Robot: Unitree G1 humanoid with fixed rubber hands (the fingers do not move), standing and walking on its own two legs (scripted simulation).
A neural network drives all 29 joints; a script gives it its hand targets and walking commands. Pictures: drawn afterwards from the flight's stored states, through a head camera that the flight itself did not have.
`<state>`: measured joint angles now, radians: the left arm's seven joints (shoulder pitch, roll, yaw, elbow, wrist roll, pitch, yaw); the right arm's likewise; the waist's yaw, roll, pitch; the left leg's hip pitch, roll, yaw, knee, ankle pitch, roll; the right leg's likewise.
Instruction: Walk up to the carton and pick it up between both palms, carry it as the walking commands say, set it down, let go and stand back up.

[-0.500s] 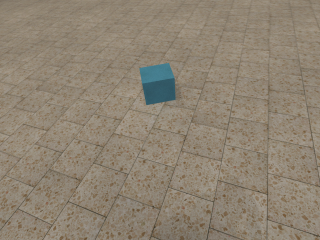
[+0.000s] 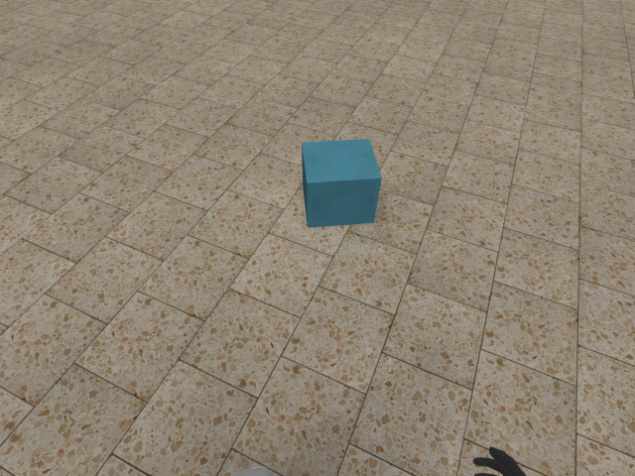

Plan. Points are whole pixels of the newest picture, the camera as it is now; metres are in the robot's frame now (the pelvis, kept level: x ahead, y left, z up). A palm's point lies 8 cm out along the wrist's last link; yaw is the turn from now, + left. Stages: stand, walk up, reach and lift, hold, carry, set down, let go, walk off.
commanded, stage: walk up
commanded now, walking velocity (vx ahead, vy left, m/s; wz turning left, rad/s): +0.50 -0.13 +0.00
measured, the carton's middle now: (338, 183) +1.29 +0.04 -0.63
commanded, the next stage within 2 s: none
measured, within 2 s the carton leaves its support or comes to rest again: neither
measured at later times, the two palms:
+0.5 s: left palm (243, 309) +0.39 +0.18 -0.11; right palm out of the picture +0.16 -0.28 -0.14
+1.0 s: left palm (208, 314) +0.35 +0.22 -0.08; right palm (460, 223) +0.62 -0.22 -0.11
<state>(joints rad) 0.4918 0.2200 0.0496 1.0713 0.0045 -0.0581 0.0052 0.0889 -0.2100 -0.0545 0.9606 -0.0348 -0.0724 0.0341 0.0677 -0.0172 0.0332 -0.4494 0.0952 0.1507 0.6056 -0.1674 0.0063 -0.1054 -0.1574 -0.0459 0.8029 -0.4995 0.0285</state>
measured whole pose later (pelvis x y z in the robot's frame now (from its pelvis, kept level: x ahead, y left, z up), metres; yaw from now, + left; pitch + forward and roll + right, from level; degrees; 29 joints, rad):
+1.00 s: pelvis +0.48 -0.01 +0.03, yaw -1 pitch +1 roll +3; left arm 0.55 0.17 0.06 1.06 0.02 -0.09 0.02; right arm 0.05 -0.21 -0.04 0.96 -0.03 0.00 0.08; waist 0.09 0.02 0.04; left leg -0.61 0.12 0.11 0.66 -0.03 -0.04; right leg 0.06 -0.15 -0.12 0.22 -0.29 0.07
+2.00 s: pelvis +0.87 -0.02 +0.04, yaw +0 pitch -1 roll +5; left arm 0.39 0.16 0.04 1.06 0.03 -0.04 0.02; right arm 0.30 -0.22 -0.04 1.10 -0.04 0.04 0.01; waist 0.03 0.02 0.01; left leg -0.46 0.08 0.06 0.85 -0.18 -0.06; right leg -0.18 -0.10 -0.10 0.31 -0.11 -0.03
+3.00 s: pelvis +0.88 +0.00 +0.01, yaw +4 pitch -2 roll +0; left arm 0.26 0.17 0.05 1.03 0.03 0.02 0.07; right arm 0.29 -0.19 -0.07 1.09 -0.02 0.02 -0.05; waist -0.03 0.00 0.08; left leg -0.35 0.03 0.04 0.60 -0.22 -0.01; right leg -0.30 -0.04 -0.11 0.61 -0.28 -0.03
